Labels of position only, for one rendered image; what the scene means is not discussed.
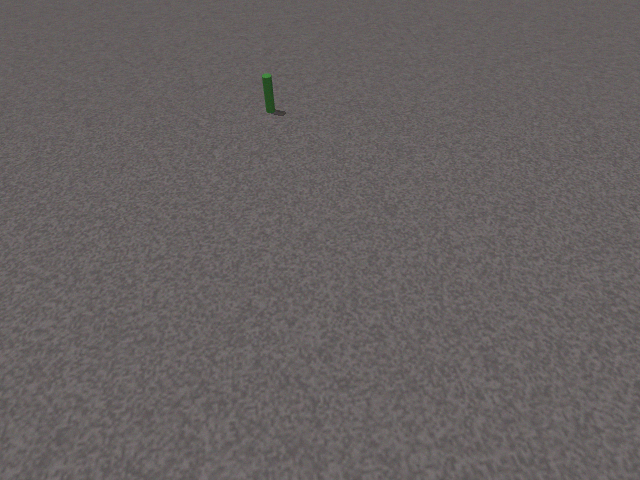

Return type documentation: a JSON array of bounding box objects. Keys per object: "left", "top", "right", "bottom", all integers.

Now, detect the can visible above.
[{"left": 262, "top": 73, "right": 275, "bottom": 113}]

